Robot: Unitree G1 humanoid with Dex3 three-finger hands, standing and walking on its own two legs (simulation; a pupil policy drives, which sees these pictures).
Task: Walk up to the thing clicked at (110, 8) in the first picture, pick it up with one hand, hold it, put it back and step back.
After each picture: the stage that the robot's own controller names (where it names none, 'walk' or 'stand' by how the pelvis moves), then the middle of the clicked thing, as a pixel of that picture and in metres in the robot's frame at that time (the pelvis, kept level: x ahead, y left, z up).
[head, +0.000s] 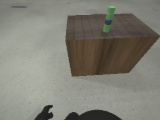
stand; (108, 20) +0.98 -0.09 +0.12
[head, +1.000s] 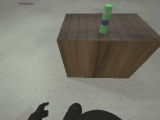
rise first; (105, 20) +0.88 -0.01 +0.15
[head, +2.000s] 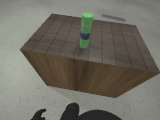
walk; (85, 32) +0.58 +0.14 +0.15
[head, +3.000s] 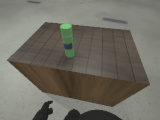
stand; (68, 42) +0.50 +0.23 +0.13
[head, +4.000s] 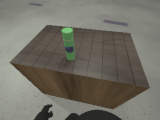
stand; (69, 45) +0.49 +0.22 +0.12
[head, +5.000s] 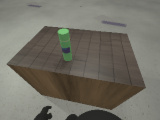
stand; (66, 46) +0.48 +0.24 +0.12
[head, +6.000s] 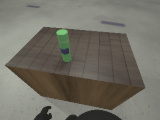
stand; (65, 47) +0.47 +0.25 +0.12
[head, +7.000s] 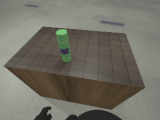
rise first; (64, 47) +0.47 +0.25 +0.12
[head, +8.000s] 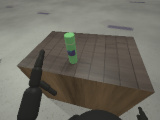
rise first; (71, 49) +0.47 +0.23 +0.12
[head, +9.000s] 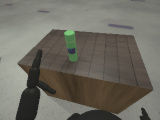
go down; (71, 47) +0.48 +0.24 +0.12
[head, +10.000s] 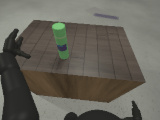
go down; (62, 43) +0.48 +0.22 +0.13
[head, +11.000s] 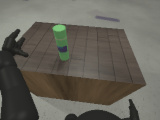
go down; (62, 45) +0.47 +0.22 +0.13
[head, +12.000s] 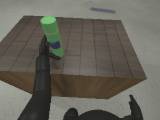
close in; (54, 40) +0.46 +0.24 +0.16
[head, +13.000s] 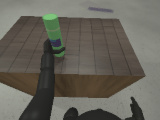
lift; (55, 38) +0.48 +0.23 +0.17
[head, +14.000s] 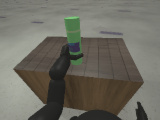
lift; (74, 43) +0.36 +0.13 +0.29
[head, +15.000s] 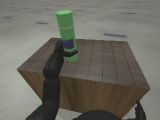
hold; (68, 39) +0.34 +0.17 +0.33
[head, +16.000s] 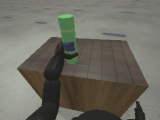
hold; (69, 42) +0.34 +0.16 +0.31
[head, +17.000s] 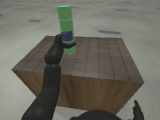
crouch; (67, 32) +0.41 +0.18 +0.32
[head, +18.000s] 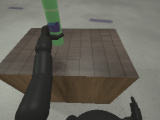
lower; (54, 23) +0.50 +0.23 +0.29
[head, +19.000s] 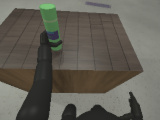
lower; (52, 31) +0.51 +0.23 +0.18
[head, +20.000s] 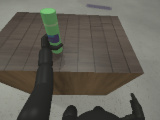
lower; (53, 34) +0.50 +0.23 +0.17
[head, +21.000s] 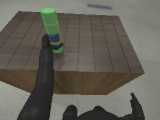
lower; (54, 33) +0.50 +0.23 +0.17
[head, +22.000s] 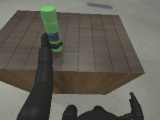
lower; (53, 32) +0.50 +0.24 +0.17
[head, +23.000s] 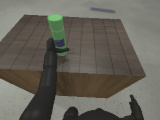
open; (59, 38) +0.48 +0.21 +0.17
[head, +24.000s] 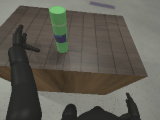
sink last; (60, 33) +0.48 +0.20 +0.17
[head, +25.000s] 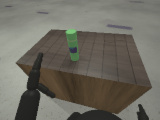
sink last; (73, 46) +0.49 +0.22 +0.14
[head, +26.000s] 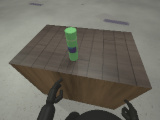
stand; (72, 46) +0.47 +0.21 +0.13
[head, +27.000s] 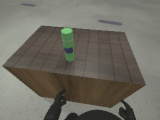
stand; (68, 46) +0.48 +0.22 +0.12
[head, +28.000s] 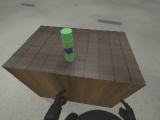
stand; (68, 46) +0.47 +0.22 +0.12
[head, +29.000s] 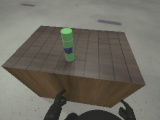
stand; (68, 46) +0.47 +0.22 +0.12
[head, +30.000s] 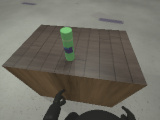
stand; (68, 46) +0.47 +0.22 +0.13
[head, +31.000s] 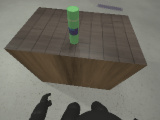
walk; (73, 27) +0.59 +0.19 +0.14
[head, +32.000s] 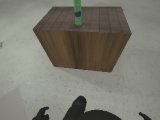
walk; (77, 11) +0.94 +0.28 +0.15
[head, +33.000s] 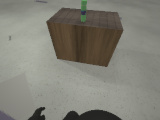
walk; (83, 11) +1.23 +0.22 +0.13
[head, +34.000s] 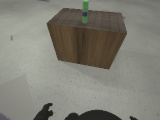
stand; (85, 12) +1.16 +0.21 +0.12
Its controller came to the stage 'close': yes
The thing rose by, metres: 0.21
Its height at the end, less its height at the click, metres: +0.00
